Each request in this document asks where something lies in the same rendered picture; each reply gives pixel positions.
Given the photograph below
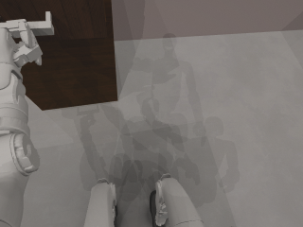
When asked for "robot left thigh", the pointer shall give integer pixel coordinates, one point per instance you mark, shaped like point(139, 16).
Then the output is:
point(101, 204)

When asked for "handle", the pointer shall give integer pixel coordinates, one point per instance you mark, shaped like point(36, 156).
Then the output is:
point(42, 28)

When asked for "drawer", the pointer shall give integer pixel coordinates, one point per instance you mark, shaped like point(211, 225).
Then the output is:
point(71, 19)

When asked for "right robot shin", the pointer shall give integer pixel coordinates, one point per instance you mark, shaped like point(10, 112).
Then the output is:
point(161, 210)

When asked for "left robot forearm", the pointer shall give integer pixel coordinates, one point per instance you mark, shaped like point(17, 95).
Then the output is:
point(13, 106)

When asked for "left robot upper arm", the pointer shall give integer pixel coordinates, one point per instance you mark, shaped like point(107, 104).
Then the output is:
point(18, 159)

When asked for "cabinet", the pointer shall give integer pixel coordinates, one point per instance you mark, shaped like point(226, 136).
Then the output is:
point(74, 72)

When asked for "left robot hand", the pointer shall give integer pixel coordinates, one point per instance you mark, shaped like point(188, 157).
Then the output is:
point(25, 51)

